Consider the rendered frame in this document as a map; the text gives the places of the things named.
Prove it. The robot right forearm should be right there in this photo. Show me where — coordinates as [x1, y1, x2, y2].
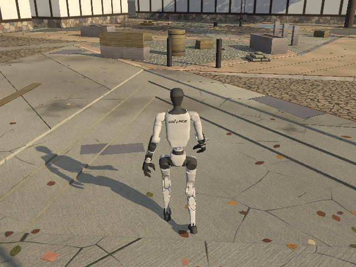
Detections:
[198, 132, 206, 148]

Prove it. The left robot upper arm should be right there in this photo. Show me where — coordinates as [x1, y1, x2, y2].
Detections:
[151, 112, 166, 144]

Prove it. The right robot foot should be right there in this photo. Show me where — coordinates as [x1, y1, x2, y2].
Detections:
[188, 223, 197, 234]

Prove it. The right robot upper arm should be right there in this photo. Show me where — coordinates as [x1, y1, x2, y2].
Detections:
[189, 111, 204, 141]

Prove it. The robot left hand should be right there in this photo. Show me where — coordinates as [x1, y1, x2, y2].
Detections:
[142, 161, 155, 177]

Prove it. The robot right hand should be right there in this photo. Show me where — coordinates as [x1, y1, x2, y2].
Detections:
[193, 144, 206, 153]

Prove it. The left robot foot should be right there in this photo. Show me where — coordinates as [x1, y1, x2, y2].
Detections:
[164, 208, 171, 221]

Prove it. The robot left forearm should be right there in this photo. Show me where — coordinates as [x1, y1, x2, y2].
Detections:
[144, 136, 156, 163]

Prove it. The robot foot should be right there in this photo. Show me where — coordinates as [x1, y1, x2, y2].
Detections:
[164, 208, 171, 221]
[188, 223, 197, 234]

